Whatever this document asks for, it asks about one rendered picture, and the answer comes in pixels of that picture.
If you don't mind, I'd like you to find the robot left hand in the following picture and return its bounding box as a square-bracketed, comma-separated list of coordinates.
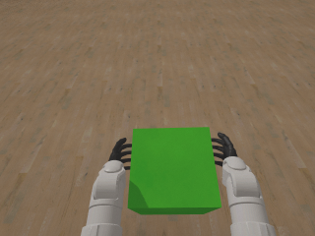
[108, 138, 132, 170]

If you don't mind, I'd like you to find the robot left forearm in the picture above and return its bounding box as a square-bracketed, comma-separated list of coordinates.
[81, 160, 126, 236]

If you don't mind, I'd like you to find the robot right hand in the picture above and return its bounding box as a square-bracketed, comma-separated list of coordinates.
[211, 132, 238, 167]

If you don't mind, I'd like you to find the robot right forearm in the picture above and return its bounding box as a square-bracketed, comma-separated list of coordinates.
[222, 156, 277, 236]

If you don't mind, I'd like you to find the carton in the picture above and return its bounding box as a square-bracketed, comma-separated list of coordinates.
[127, 127, 221, 215]

